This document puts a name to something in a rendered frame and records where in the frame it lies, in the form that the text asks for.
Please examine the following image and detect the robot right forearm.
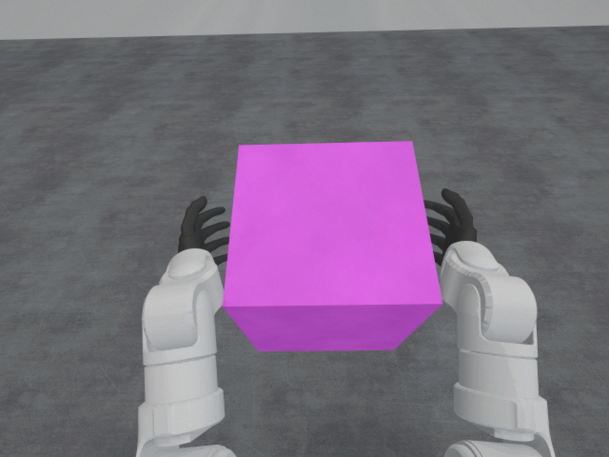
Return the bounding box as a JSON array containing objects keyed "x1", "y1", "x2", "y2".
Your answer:
[{"x1": 440, "y1": 241, "x2": 556, "y2": 457}]

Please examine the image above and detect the left robot hand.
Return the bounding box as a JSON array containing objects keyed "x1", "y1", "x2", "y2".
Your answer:
[{"x1": 178, "y1": 196, "x2": 230, "y2": 266}]

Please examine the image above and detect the robot left forearm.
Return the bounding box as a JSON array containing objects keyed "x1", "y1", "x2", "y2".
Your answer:
[{"x1": 136, "y1": 248, "x2": 225, "y2": 457}]

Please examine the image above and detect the right robot hand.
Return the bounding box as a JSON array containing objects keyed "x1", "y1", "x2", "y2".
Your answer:
[{"x1": 423, "y1": 189, "x2": 477, "y2": 267}]

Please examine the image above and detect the carton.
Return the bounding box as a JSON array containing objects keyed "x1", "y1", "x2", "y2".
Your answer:
[{"x1": 223, "y1": 141, "x2": 442, "y2": 351}]

